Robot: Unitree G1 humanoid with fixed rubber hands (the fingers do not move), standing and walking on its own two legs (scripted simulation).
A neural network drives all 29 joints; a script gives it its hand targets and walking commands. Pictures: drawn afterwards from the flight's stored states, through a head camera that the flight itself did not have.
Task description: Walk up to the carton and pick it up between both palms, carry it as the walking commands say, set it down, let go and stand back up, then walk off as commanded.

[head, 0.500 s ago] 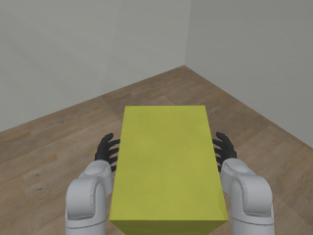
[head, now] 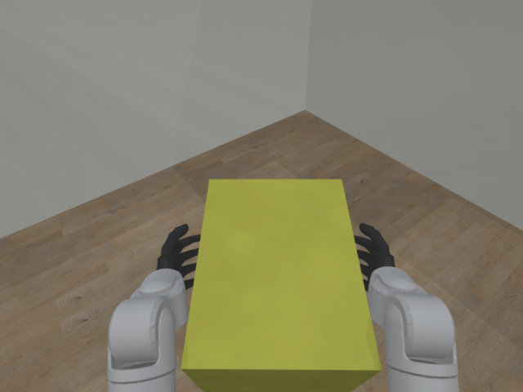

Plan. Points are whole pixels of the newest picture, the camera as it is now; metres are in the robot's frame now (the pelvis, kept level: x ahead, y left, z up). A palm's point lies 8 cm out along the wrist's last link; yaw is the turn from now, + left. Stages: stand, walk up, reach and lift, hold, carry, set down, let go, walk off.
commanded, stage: carry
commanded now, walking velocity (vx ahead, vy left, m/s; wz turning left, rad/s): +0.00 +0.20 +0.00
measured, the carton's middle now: (274, 297) +0.27 -0.01 +0.03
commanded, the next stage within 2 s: none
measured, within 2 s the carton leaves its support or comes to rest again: neither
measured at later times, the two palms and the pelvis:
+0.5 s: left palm (76, 301) +0.25 +0.27 +0.09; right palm (281, 285) +0.25 -0.02 +0.10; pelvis -0.02 +0.12 +0.00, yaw +1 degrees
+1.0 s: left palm out of the picture +0.22 +0.37 +0.08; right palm (210, 300) +0.24 +0.08 +0.09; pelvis -0.03 +0.21 -0.01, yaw +4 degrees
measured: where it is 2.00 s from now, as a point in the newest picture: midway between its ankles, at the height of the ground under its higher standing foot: outside the picture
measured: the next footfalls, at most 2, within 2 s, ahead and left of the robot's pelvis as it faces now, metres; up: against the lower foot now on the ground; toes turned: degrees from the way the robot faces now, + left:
left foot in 0.20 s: +0.08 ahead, +0.15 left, +0.00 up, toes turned +9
right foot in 0.68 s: -0.01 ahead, +0.00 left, +0.00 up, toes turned -6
